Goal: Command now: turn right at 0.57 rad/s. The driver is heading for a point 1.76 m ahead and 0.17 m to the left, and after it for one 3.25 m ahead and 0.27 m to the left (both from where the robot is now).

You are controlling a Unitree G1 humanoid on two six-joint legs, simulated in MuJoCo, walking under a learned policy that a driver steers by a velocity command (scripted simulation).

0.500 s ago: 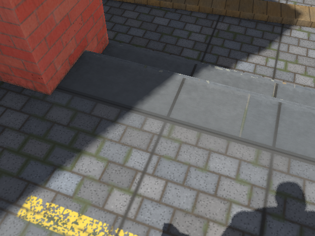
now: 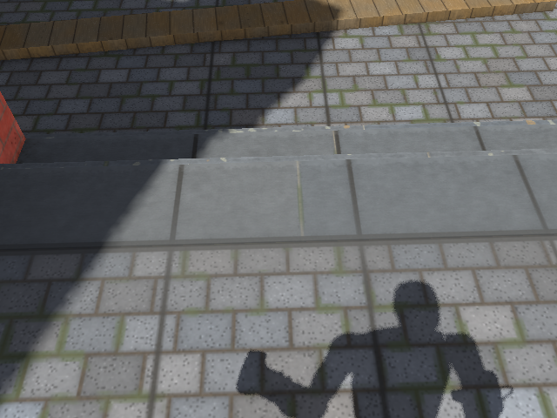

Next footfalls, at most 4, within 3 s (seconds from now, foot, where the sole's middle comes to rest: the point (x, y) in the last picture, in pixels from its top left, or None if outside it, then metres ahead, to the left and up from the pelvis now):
0.42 left None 0.08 0.12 -0.77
1.06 left None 0.04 0.16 -0.77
1.56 right None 0.09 -0.06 -0.77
2.24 right None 0.26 -0.09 -0.77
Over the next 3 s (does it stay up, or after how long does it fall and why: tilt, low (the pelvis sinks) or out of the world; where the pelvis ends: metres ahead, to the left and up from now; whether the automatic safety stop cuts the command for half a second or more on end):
stays up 0.50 -0.02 0.01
